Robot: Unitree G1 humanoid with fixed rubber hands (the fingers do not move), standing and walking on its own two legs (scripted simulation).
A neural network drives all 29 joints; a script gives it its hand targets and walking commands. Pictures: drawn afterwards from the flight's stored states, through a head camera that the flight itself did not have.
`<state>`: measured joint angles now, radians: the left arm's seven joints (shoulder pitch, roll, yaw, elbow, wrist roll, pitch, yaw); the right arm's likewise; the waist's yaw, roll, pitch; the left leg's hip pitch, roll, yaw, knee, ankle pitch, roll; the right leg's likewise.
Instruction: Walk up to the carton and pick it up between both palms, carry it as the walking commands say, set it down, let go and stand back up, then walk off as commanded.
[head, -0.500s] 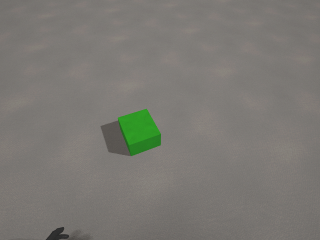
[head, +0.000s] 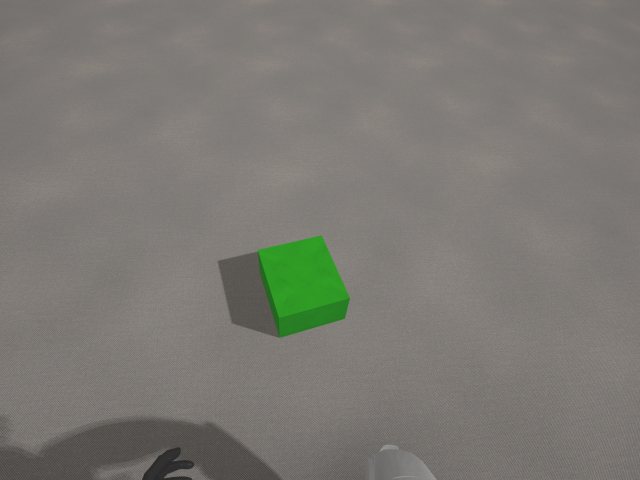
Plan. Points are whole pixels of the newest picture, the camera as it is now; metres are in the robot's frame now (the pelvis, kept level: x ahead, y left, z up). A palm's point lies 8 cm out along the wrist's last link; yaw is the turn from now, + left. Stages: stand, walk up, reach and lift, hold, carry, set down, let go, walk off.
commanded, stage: walk up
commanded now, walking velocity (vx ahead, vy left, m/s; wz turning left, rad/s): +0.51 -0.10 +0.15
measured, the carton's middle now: (301, 284) +0.82 +0.01 -0.70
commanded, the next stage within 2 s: none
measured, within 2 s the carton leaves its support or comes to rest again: neither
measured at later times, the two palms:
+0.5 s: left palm (156, 451) +0.19 +0.23 -0.14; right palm (462, 343) +0.34 -0.25 -0.14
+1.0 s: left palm (193, 296) +0.43 +0.22 -0.13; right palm (472, 353) +0.33 -0.27 -0.16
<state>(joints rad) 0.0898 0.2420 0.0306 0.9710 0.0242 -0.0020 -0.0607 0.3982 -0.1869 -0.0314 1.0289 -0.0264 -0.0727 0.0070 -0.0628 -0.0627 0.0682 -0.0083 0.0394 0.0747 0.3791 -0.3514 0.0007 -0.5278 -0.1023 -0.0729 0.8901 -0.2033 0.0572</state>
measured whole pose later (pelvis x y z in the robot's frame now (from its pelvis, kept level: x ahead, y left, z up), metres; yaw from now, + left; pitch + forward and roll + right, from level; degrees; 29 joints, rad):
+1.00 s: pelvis +0.34 -0.02 -0.01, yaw +2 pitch -3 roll +0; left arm 0.10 0.19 0.02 1.03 0.02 0.02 0.02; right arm 0.27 -0.21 -0.04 1.07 -0.01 0.03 -0.03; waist -0.05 0.03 0.08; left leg -0.23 0.05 0.05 0.60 -0.38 -0.01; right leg -0.27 -0.04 -0.10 0.54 -0.23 -0.01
